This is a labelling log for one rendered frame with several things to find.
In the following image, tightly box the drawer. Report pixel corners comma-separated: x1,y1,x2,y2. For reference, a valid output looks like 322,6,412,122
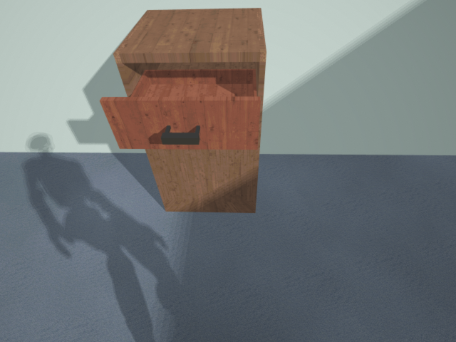
100,69,261,150

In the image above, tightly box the handle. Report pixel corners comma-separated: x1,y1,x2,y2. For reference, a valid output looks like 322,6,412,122
161,125,200,145

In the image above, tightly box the cabinet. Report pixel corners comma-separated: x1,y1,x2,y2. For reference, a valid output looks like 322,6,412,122
113,8,266,213

